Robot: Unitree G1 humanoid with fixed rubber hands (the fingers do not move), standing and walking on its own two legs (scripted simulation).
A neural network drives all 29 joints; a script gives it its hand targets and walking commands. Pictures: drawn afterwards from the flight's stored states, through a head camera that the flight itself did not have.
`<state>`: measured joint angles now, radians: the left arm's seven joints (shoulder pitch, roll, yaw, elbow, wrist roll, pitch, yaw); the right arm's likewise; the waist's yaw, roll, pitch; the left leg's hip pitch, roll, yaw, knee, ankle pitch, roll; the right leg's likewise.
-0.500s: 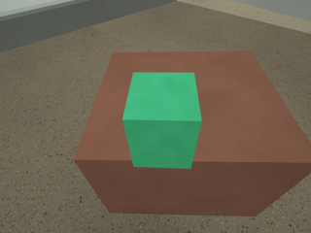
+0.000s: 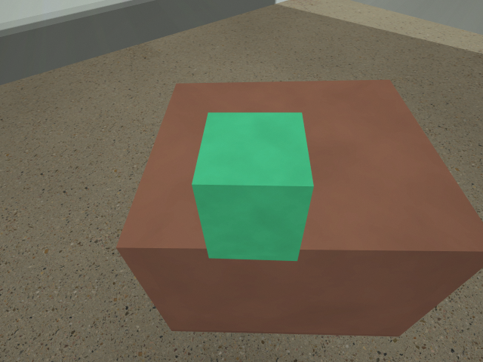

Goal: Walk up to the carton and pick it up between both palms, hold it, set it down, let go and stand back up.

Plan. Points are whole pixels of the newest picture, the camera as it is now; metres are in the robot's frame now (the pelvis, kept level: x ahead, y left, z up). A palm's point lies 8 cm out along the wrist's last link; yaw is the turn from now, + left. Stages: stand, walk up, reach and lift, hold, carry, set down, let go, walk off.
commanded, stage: stand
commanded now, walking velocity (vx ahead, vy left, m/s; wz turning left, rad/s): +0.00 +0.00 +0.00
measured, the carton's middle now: (253, 188) +0.46 -0.02 -0.01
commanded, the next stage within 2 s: none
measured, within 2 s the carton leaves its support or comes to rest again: neither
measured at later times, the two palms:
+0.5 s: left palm out of the picture +0.08 +0.28 -0.12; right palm out of the picture +0.03 -0.24 -0.14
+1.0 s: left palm out of the picture +0.08 +0.28 -0.12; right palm out of the picture +0.03 -0.25 -0.14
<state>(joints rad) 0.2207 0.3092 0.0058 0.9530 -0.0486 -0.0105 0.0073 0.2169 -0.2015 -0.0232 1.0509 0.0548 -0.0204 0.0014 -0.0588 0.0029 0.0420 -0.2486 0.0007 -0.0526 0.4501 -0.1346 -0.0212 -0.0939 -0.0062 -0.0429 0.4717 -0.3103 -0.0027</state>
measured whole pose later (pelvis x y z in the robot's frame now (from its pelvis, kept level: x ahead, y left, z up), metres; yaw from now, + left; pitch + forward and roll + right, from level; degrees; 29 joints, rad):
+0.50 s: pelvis +0.00 +0.00 +0.00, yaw +0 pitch -4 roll +0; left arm 0.22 0.31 0.01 0.98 -0.05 -0.01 0.00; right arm 0.22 -0.20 -0.02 1.06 0.05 -0.02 0.00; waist -0.06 0.01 0.04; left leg -0.25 0.00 -0.05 0.45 -0.14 -0.02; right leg -0.09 -0.01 -0.04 0.47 -0.31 0.00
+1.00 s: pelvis +0.01 +0.00 +0.00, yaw +0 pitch -3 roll +0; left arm 0.22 0.31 0.01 0.99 -0.05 -0.01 0.00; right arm 0.22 -0.21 -0.02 1.07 0.05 -0.02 0.00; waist -0.06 0.01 0.05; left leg -0.25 0.00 -0.05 0.45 -0.14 -0.02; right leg -0.09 -0.01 -0.04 0.47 -0.32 0.00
